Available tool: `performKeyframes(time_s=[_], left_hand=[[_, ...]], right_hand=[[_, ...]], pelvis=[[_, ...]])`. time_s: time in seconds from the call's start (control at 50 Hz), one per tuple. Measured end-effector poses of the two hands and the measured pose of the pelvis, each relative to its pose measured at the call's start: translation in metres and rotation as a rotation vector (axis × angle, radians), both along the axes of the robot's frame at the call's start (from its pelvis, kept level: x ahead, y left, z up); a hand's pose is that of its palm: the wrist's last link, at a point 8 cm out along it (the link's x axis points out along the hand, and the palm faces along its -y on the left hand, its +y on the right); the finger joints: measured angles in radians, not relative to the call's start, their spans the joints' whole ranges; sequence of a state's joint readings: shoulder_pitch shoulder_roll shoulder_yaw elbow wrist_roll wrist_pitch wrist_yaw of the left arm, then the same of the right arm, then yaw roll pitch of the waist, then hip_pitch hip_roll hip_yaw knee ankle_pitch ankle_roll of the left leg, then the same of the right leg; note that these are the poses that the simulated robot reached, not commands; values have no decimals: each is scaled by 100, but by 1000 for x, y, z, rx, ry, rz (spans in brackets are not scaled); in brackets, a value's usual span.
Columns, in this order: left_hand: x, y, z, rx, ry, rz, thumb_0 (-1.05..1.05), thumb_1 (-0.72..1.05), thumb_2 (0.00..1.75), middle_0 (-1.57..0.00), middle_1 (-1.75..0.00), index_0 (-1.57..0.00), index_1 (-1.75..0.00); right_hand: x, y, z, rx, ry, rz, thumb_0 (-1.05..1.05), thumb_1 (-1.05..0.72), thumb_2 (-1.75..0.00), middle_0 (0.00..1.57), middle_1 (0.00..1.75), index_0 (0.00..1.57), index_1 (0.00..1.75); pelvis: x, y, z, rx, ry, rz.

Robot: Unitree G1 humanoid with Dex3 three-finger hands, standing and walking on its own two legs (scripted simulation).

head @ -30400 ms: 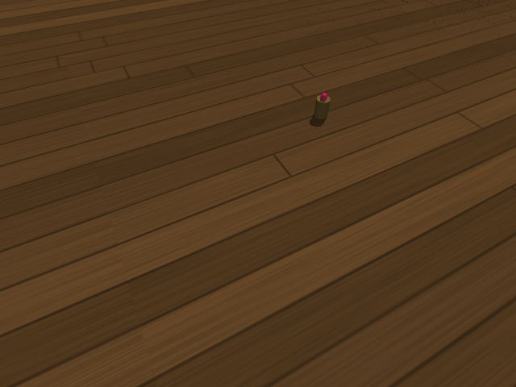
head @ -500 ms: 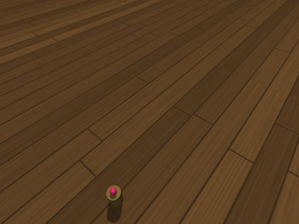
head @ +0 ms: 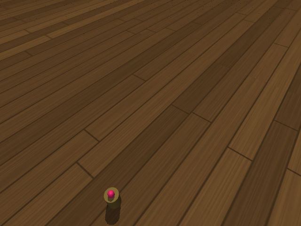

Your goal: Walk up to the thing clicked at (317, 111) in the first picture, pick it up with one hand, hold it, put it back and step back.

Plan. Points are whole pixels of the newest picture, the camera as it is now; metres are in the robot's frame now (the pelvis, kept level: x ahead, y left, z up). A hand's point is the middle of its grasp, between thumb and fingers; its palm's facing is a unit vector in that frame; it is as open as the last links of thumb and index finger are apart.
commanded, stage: stand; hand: left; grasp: from the side
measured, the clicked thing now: (112, 197) +0.42 +0.23 -0.70
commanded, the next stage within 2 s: step back in 0.76 s
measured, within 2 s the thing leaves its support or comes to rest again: neither
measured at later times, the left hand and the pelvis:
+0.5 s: hand out of the picture +0.09 +0.24 -0.15, palm faces -0.02 -0.94 -0.35, open 7.4 cm; pelvis +0.02 -0.01 +0.00, yaw +0 degrees
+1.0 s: hand out of the picture +0.10 +0.27 -0.16, palm faces -0.03 -0.92 -0.38, open 7.4 cm; pelvis -0.01 +0.01 -0.01, yaw -1 degrees
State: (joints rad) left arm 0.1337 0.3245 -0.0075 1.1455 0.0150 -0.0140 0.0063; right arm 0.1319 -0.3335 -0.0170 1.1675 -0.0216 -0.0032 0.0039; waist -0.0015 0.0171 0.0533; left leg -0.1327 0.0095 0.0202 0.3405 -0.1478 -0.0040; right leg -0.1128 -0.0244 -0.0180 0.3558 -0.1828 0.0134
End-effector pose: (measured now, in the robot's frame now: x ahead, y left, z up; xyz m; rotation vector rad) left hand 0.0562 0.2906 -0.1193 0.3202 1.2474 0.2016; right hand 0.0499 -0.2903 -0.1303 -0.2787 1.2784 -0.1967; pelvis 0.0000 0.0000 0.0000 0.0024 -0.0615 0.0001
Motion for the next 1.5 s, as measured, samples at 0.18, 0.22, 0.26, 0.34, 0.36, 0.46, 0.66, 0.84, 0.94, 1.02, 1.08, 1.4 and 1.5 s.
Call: performKeyframes(time_s=[0.18,0.22,0.26,0.34,0.36,0.46,0.66,0.84,0.94,1.02,1.08,1.4,1.5], left_hand=[[18,-2,2,-1,-16,-2,0,90,90,-20,-30,-21,-30],[22,-3,3,-1,-20,-2,0,90,90,-20,-30,-20,-30],[24,-3,3,-2,-24,-3,0,90,90,-20,-30,-20,-30],[28,-4,3,-3,-26,-3,0,90,90,-20,-30,-20,-30],[29,-4,3,-3,-26,-3,0,90,90,-20,-30,-20,-30],[32,-5,3,-2,-24,-2,0,90,90,-20,-30,-21,-30],[34,-5,3,1,-20,-2,0,90,90,-20,-30,-20,-30],[35,-1,1,5,-25,14,0,90,90,-20,-30,-21,-30],[34,13,-2,29,-35,-1,0,90,90,-20,-30,-21,-30],[37,29,-8,37,-55,-31,0,90,90,-20,-30,-21,-30],[43,43,-17,30,-83,-42,1,90,90,-20,-30,-21,-30],[-35,40,-24,31,-13,-97,0,90,90,-20,-30,-20,-30],[-81,25,-22,53,-5,-99,0,90,90,-20,-30,-20,-30]], right_hand=[[16,-2,2,-3,-18,2,0,-91,-90,21,30,20,30],[19,-3,3,-5,-23,3,0,-91,-90,21,30,20,30],[22,-4,3,-7,-27,4,0,-91,-90,21,30,20,30],[27,-6,5,-10,-32,6,0,-91,-90,21,30,20,30],[28,-6,5,-11,-32,7,0,-91,-90,21,30,20,30],[31,-9,6,-16,-34,7,0,-91,-90,21,30,20,30],[34,-12,7,-17,-30,4,0,-91,-90,20,30,20,30],[34,-17,5,-19,-32,-10,0,-91,-90,21,30,20,30],[29,-25,4,-51,-33,-10,0,-91,-90,21,30,20,30],[16,-24,5,-87,-29,-10,0,-91,-90,21,30,20,30],[0,-16,6,-112,-25,-12,0,-91,-90,20,30,20,30],[-61,1,9,-106,-115,-7,0,-90,-90,21,30,20,30],[-85,-16,-11,-77,-148,-16,0,-90,-90,21,30,20,30]], pelvis=[[10,-2,1,1,4,-5],[11,-2,1,1,4,-5],[13,-3,1,2,5,-5],[15,-4,2,2,7,-5],[16,-4,2,2,8,-6],[18,-5,2,1,10,-6],[21,-8,2,1,12,-7],[13,-8,-2,-4,22,-10],[-4,-3,-9,-14,29,-9],[-16,10,-16,-14,26,-15],[-24,23,-23,-9,27,-9],[-93,25,-23,-8,29,-86],[-127,13,-34,-26,3,-100]])
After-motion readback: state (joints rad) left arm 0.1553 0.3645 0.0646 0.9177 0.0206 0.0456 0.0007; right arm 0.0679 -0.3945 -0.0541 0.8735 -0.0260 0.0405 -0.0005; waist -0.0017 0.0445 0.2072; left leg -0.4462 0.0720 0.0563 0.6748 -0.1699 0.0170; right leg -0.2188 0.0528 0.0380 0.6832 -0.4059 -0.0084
